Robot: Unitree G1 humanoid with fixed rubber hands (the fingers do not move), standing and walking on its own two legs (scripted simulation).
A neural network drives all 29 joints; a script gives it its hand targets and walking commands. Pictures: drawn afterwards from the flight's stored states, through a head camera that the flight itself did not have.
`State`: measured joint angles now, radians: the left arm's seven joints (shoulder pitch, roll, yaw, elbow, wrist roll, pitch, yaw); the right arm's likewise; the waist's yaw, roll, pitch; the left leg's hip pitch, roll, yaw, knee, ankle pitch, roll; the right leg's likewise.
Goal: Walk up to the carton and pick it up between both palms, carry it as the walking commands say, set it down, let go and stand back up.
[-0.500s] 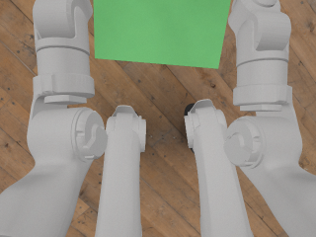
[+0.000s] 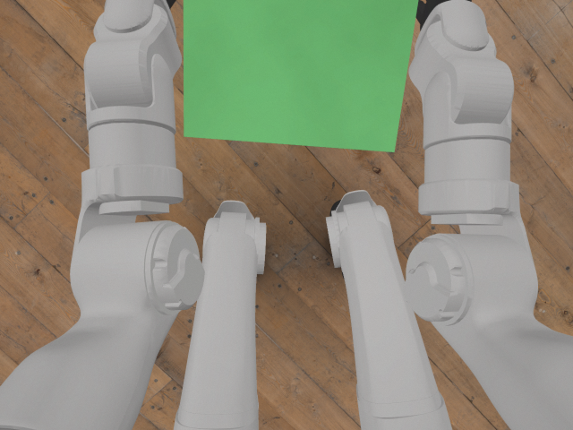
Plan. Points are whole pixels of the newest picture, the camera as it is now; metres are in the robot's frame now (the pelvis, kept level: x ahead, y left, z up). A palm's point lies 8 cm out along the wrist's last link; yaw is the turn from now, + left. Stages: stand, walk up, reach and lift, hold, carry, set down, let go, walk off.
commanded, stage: reach and lift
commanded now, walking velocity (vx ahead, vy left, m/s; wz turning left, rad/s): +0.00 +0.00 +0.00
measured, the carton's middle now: (295, 9) +0.55 -0.02 -0.15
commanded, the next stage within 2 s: none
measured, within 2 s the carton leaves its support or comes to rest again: neither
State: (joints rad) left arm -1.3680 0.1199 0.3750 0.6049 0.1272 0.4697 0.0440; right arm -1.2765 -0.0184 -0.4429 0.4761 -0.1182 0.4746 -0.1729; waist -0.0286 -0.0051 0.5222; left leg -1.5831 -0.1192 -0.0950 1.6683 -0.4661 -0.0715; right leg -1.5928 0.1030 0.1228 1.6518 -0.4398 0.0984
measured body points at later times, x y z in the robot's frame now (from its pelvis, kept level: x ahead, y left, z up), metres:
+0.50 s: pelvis +0.00 +0.00 +0.05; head +0.31 +0.00 +0.37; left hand +0.54 +0.12 -0.03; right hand +0.51 -0.16 -0.03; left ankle +0.14 +0.13 -0.50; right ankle +0.15 -0.14 -0.50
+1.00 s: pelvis +0.01 +0.00 +0.11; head +0.28 +0.00 +0.47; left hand +0.51 +0.12 +0.05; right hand +0.48 -0.16 +0.04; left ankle +0.14 +0.13 -0.50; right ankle +0.15 -0.14 -0.50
